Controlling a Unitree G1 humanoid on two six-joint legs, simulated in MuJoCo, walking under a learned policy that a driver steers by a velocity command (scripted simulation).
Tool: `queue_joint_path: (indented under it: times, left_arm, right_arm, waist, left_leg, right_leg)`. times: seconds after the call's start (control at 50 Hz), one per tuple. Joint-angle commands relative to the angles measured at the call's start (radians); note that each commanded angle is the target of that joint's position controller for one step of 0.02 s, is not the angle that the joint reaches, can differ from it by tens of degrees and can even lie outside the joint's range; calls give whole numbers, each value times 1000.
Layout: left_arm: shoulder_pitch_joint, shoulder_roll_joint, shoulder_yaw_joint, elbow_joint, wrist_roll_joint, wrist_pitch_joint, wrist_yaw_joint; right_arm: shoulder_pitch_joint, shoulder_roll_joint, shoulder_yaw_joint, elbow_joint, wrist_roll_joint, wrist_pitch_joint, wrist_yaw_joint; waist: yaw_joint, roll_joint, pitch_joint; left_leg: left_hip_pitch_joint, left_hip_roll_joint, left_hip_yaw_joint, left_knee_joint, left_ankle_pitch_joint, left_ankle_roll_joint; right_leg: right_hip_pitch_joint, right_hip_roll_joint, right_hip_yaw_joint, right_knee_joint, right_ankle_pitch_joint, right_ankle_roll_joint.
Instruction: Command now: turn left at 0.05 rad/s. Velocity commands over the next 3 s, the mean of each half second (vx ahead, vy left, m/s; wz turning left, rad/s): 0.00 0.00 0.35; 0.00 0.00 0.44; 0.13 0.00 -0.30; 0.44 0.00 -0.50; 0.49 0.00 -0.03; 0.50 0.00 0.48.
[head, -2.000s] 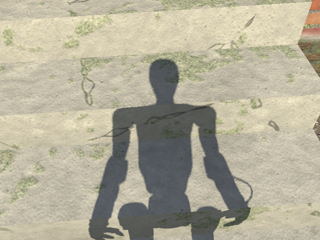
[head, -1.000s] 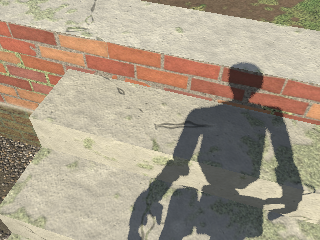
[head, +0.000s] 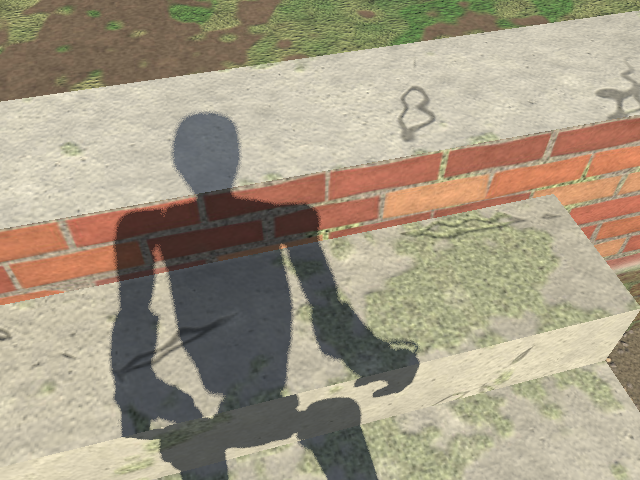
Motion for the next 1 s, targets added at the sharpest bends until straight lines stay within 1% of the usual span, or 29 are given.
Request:
queue_joint_path:
  times: [0.02,0.04,0.06,0.1,0.16,0.2,0.22,0.26,0.3,0.32,0.34,0.36,0.38,0.4,0.42,0.44,0.46,0.5,0.54,0.58,0.62,0.68,0.76,0.86,0.88,0.94,0.96,0.98,1.0]
  left_arm:
    - [-47,69,21,-94,12,7,69]
    - [-219,125,35,-127,-46,-14,10]
    - [-172,146,47,-125,-36,-9,7]
    - [-101,219,82,-130,-12,-8,43]
    - [9,184,86,-112,-10,-32,93]
    - [9,198,104,-125,0,-44,124]
    - [16,198,111,-123,7,-53,138]
    - [-120,140,88,-145,26,-53,140]
    - [-335,123,67,-213,4,-41,144]
    - [-338,144,75,-221,-14,-24,143]
    - [-299,224,107,-208,-7,6,137]
    - [-257,282,128,-187,40,28,114]
    - [-205,253,122,-149,53,43,88]
    - [-76,136,94,-102,52,43,71]
    - [-32,40,65,-191,23,25,87]
    - [-136,98,69,-242,-18,-2,93]
    - [-268,129,79,-247,-44,-5,97]
    - [-242,206,106,-227,-12,-6,118]
    - [-208,176,88,-232,24,-2,109]
    - [-206,148,71,-237,8,11,116]
    - [-189,169,70,-223,-1,34,121]
    - [-164,180,71,-207,21,40,120]
    - [-134,172,69,-208,15,42,99]
    - [-88,87,47,-188,27,66,32]
    - [-63,70,41,-178,20,68,16]
    - [-50,63,34,-153,-5,50,-25]
    - [-47,74,37,-153,-8,33,-17]
    - [-21,102,41,-143,-7,9,-20]
    - [-107,126,28,-145,-18,-11,-38]
  right_arm:
    - [161,-63,-24,14,12,8,-53]
    - [-87,-52,-13,-64,-38,-21,2]
    - [-81,-87,-33,-70,-42,-26,14]
    - [-73,-146,-60,-106,-33,-37,-13]
    - [-11,-123,-60,-107,-33,-45,-48]
    - [10,-143,-75,-102,-47,-37,-59]
    - [-26,-135,-77,-112,-48,-32,-57]
    - [-6,-115,-70,-113,-46,-10,-41]
    - [51,-78,-61,-111,-60,-2,5]
    - [54,-72,-64,-86,-47,-5,38]
    - [104,-67,-68,-58,-19,-13,66]
    - [152,-69,-71,-45,-7,-31,76]
    - [192,-107,-86,-36,-10,-45,66]
    - [174,-159,-104,-49,-40,-57,38]
    - [220,-374,-153,-78,-24,-67,-12]
    - [243,-401,-162,-84,-60,-86,-20]
    - [204,-323,-149,-56,-75,-88,-9]
    - [73,-210,-91,-81,-58,-60,23]
    - [12,-132,-48,-95,-41,-27,11]
    - [83,-152,-45,-111,-54,-25,-12]
    - [151,-155,-36,-108,-68,-41,-20]
    - [178,-146,-21,-111,-57,-63,-17]
    - [108,-183,-22,-149,-42,-71,-21]
    - [-4,-194,-22,-178,-9,-65,-37]
    - [-17,-206,-28,-176,-12,-58,-34]
    - [1,-219,-36,-102,17,-11,-6]
    - [63,-213,-37,-56,3,3,1]
    - [138,-136,-18,-13,5,5,5]
    - [255,-73,-8,11,8,7,19]
  waist:
    - [-71,-71,-58]
    - [-15,-17,41]
    - [-9,1,-35]
    - [20,-10,-37]
    - [42,-96,-98]
    - [74,-171,-80]
    - [87,-145,-78]
    - [11,-57,-81]
    - [-94,7,-71]
    - [-71,-12,-60]
    - [-41,-49,-37]
    - [-22,-87,-31]
    - [-25,-44,-43]
    - [25,48,-55]
    - [57,287,-114]
    - [-52,280,-143]
    - [-91,246,-63]
    - [-10,150,-57]
    - [37,44,-38]
    - [8,106,-125]
    - [-26,140,-137]
    - [-37,134,-120]
    - [-13,163,-114]
    - [12,150,-59]
    - [-2,178,-75]
    - [-6,124,-87]
    - [-23,151,-121]
    - [-42,80,-153]
    - [-171,-36,-175]
  left_leg:
    - [92,56,-126,-202,79,6]
    - [27,12,-80,-111,86,6]
    - [24,9,-88,-122,70,34]
    - [-87,-11,-81,-96,59,66]
    - [-201,-11,-119,93,60,47]
    - [-242,-35,-148,520,-205,13]
    - [-317,-27,-189,761,-281,1]
    - [-305,-10,-228,940,-211,-6]
    - [-145,28,-170,373,-189,-17]
    - [-82,7,-116,112,-187,-23]
    - [34,-56,-35,-84,-8,-19]
    - [156,-94,-27,-132,218,-5]
    - [187,-106,-55,-271,285,27]
    - [249,-62,-150,-291,441,108]
    - [385,202,-568,-247,1036,413]
    - [438,328,-770,-333,884,521]
    - [339,281,-659,-308,660,436]
    - [157,211,-520,-250,658,331]
    - [87,188,-493,-242,674,327]
    - [210,214,-556,-236,767,369]
    - [269,189,-555,-223,752,355]
    - [237,152,-545,-210,734,356]
    - [136,132,-553,-217,757,352]
    - [57,105,-583,-204,517,283]
    - [74,122,-620,-199,557,291]
    - [179,108,-647,-192,594,308]
    - [166,90,-637,-181,571,266]
    - [132,14,-548,-108,441,142]
    - [98,-89,-372,-91,248,15]
  right_leg:
    - [145,-160,201,-223,435,-92]
    - [37,-73,96,-169,125,-80]
    - [72,-78,103,-185,24,-93]
    - [164,-120,156,-256,-27,-171]
    - [312,-303,351,-318,106,-313]
    - [258,-432,389,-392,279,-407]
    - [271,-431,335,-384,358,-398]
    - [195,-361,173,-389,425,-306]
    - [200,-230,-30,-349,420,-161]
    - [242,-186,-76,-300,350,-118]
    - [203,-167,-105,-286,259,-125]
    - [136,-224,-65,-259,190,-133]
    - [154,-252,-54,-191,109,-123]
    - [99,-201,-110,-38,27,-55]
    - [-153,7,-177,208,-240,82]
    - [-292,94,12,406,-385,135]
    - [-380,74,83,700,-321,104]
    - [-389,56,110,1034,-165,33]
    - [-375,40,108,952,-97,24]
    - [-439,58,91,1024,-127,96]
    - [-506,76,86,1069,-85,144]
    - [-496,69,64,1023,-53,166]
    - [-346,60,12,919,-50,170]
    - [-73,13,-19,291,-160,140]
    - [-30,10,-19,187,-108,128]
    - [115,41,-72,-277,131,100]
    - [206,8,-30,-301,231,55]
    - [293,-74,52,-274,491,-34]
    - [318,-132,130,-195,743,-147]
